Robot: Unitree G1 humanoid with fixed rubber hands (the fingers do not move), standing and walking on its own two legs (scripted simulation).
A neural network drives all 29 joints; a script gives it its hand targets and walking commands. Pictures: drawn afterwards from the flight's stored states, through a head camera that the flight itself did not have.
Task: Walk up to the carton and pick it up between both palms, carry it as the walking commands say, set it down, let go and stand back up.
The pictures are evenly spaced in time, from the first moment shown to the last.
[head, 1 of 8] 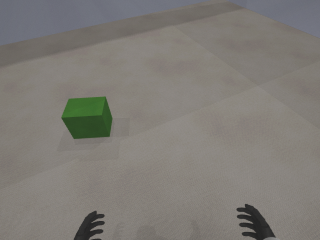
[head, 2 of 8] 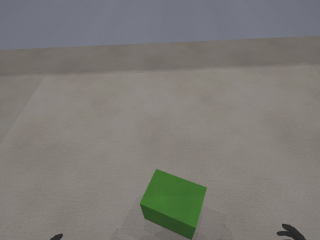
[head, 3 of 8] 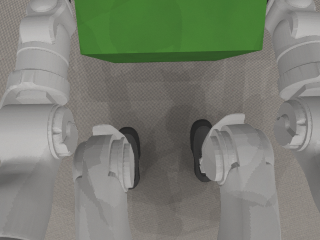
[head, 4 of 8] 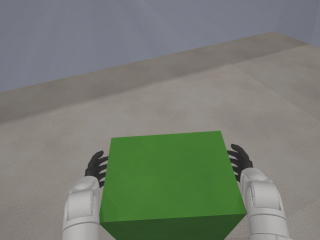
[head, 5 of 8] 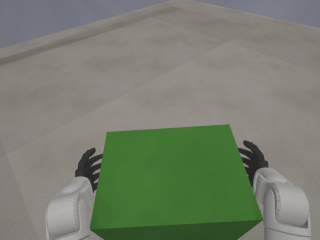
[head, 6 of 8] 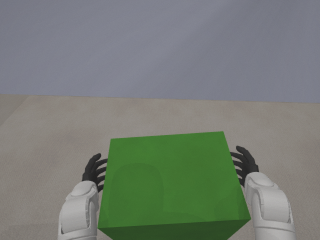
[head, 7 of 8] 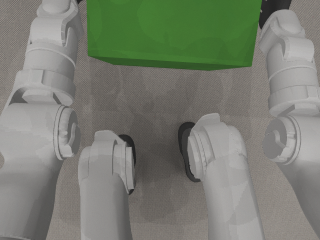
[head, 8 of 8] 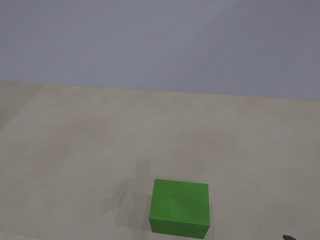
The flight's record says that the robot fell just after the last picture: no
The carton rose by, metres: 0.66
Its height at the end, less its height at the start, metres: +0.00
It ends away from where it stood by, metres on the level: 2.35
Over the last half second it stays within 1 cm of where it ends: yes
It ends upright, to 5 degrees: yes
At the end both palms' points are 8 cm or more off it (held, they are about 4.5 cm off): yes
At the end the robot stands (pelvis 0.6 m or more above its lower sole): yes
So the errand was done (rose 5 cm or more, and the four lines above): yes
